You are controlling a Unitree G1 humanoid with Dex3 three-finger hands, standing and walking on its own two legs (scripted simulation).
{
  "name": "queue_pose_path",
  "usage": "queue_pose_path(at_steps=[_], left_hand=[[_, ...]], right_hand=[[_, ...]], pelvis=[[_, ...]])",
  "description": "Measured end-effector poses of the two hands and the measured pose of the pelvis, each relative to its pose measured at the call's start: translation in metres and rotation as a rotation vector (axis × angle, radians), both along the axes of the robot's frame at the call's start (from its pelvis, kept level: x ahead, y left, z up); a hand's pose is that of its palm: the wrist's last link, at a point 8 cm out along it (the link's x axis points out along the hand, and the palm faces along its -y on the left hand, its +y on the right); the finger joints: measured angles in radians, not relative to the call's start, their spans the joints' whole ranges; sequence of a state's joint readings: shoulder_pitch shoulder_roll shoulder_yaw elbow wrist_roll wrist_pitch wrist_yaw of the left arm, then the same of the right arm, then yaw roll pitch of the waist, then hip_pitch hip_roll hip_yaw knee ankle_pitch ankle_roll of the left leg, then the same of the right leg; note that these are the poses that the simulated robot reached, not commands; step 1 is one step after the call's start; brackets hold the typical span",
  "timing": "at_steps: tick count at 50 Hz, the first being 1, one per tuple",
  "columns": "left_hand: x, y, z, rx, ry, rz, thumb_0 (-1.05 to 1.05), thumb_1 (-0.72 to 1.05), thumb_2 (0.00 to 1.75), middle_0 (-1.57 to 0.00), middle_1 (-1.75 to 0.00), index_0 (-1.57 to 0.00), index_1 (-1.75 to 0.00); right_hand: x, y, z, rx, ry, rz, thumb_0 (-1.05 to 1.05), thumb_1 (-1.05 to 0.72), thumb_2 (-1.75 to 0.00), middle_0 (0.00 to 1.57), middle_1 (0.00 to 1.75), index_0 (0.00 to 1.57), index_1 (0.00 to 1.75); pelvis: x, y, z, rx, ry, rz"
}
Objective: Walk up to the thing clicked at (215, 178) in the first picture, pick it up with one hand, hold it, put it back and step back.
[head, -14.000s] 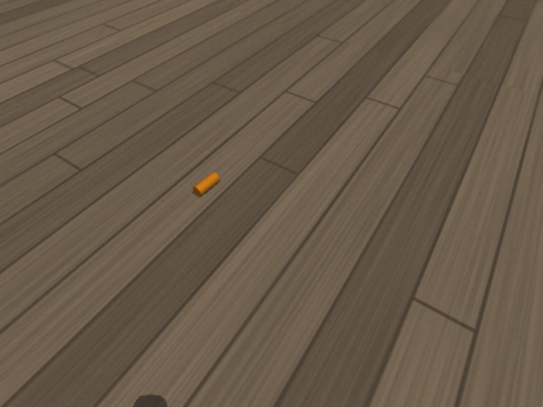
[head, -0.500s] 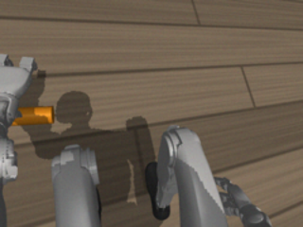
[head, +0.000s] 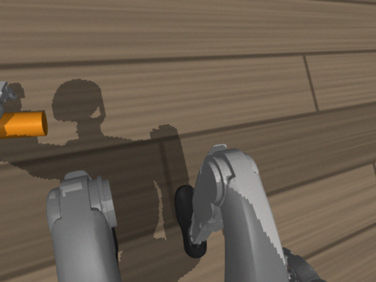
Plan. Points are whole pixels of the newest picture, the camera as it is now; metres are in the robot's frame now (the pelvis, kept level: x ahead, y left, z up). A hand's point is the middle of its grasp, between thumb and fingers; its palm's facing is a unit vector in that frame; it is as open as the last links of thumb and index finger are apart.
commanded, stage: rest palm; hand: left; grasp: from above
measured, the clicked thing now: (11, 125) +0.44 +0.31 -0.28
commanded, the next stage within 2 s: close in 1.40 s
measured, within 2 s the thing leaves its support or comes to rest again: neither
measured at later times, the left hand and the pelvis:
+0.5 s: hand (3, 115) +0.46 +0.31 -0.24, palm faces -0.44 -0.07 -0.90, open 14.0 cm; pelvis +0.01 +0.00 -0.02, yaw -1 degrees
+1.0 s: hand (14, 134) +0.42 +0.30 -0.25, palm faces -0.43 -0.02 -0.90, open 14.0 cm; pelvis +0.00 +0.01 -0.01, yaw -4 degrees
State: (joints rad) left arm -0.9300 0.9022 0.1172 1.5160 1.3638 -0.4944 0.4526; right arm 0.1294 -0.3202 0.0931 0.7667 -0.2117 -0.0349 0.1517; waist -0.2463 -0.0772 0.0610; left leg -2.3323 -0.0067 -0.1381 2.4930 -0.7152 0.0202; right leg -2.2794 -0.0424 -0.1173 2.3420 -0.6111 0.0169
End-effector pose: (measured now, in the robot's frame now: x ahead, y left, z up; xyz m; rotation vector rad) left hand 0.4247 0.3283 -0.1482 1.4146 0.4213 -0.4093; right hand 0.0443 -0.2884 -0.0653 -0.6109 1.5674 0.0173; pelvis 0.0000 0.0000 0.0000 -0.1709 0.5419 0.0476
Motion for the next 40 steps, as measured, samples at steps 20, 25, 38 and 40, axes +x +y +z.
queue_pose_path(at_steps=[20,25,38,40], left_hand=[[0.026,-0.030,-0.037,0.103,-0.119,0.030,0.00,-0.45,0.92,-0.06,-0.99,-0.09,-0.95],[0.037,-0.016,-0.038,0.128,-0.069,0.154,0.00,-0.46,0.92,-0.06,-1.00,-0.09,-0.96],[0.010,-0.011,-0.054,0.030,0.075,0.062,0.00,-0.45,0.91,-0.06,-1.04,-0.09,-1.00],[0.010,-0.017,-0.053,-0.014,0.033,0.023,0.00,-0.45,0.91,-0.06,-1.04,-0.10,-1.00]], right_hand=[[0.038,0.029,-0.012,0.148,-0.124,0.109,0.00,-0.90,-0.89,0.21,0.30,0.20,0.30],[0.019,0.024,-0.016,0.168,-0.099,0.066,0.00,-0.90,-0.90,0.21,0.30,0.20,0.30],[-0.017,0.013,-0.007,0.119,0.037,0.069,0.00,-0.91,-0.90,0.21,0.30,0.20,0.30],[-0.014,0.012,-0.002,0.090,0.030,0.085,0.00,-0.90,-0.90,0.21,0.30,0.20,0.30]], pelvis=[[0.010,0.007,-0.014,-0.024,0.003,-0.010],[0.010,0.004,-0.019,-0.018,-0.002,-0.014],[0.003,0.000,-0.018,-0.026,-0.056,-0.024],[0.001,0.001,-0.018,-0.033,-0.070,-0.029]])
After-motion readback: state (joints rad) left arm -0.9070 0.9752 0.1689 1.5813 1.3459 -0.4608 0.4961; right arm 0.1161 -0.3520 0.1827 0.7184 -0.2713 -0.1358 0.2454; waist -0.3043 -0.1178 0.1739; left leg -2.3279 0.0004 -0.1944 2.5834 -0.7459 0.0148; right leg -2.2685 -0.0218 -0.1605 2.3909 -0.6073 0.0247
